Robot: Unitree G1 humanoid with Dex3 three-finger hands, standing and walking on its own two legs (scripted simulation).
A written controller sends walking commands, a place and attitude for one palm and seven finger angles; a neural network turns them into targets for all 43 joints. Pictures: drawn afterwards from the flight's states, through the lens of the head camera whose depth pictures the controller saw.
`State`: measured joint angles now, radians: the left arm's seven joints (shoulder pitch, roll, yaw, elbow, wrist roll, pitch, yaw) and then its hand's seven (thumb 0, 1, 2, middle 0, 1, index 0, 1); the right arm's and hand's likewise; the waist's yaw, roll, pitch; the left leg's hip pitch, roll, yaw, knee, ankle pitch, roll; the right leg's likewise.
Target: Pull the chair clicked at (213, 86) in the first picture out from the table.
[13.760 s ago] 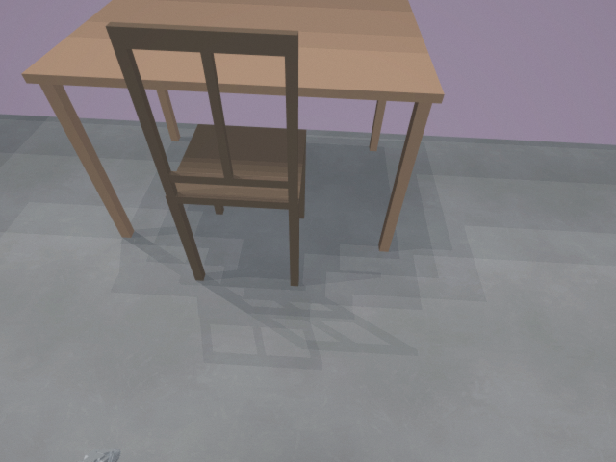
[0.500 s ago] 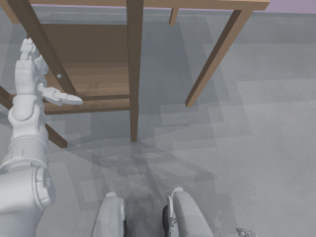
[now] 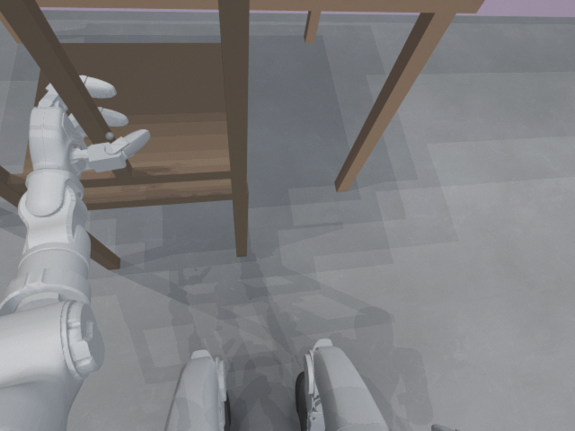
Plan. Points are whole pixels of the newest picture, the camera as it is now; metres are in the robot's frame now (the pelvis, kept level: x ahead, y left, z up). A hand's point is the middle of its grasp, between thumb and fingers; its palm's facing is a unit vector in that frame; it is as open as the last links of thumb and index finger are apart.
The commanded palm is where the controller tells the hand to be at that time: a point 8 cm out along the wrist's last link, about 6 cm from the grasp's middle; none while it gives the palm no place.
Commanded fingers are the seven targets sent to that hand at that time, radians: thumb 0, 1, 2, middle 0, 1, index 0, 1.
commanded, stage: hook a spindle and tug to test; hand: left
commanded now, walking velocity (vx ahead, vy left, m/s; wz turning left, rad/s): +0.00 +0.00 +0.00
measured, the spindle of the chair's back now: (77, 98) +0.52 +0.23 +0.07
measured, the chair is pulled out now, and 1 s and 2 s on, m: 0.00 0.03 0.17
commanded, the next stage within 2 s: step backward, pulling the chair out in 0.80 s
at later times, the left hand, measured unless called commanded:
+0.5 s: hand (110, 136) +0.50 +0.20 +0.03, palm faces +0.08 -1.00 -0.03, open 5.3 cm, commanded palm +0.45 +0.24 +0.04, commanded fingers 0.00 0.90 0.90 -0.50 -1.45 -0.50 -1.45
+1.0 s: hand (105, 152) +0.47 +0.20 +0.03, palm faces +0.11 -0.99 -0.12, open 5.4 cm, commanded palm +0.45 +0.24 +0.04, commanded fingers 0.00 0.90 0.90 -0.50 -1.45 -0.50 -1.45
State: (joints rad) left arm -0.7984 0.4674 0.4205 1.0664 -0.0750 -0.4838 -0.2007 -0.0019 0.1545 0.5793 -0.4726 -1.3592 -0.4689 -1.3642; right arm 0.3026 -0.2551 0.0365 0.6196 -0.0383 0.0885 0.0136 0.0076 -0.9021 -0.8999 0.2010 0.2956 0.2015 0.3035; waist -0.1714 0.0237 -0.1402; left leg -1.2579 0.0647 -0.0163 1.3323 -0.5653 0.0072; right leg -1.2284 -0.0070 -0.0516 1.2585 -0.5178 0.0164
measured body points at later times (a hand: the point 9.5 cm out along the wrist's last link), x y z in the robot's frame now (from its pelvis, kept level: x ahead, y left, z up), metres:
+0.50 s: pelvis +0.01 +0.00 +0.01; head +0.17 +0.03 +0.43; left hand +0.49 +0.26 +0.03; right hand +0.06 -0.26 -0.11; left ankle +0.02 +0.11 -0.61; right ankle +0.03 -0.14 -0.61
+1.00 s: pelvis +0.04 +0.01 +0.04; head +0.18 +0.03 +0.47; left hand +0.46 +0.26 +0.04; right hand +0.11 -0.25 -0.08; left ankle +0.02 +0.11 -0.61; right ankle +0.03 -0.14 -0.61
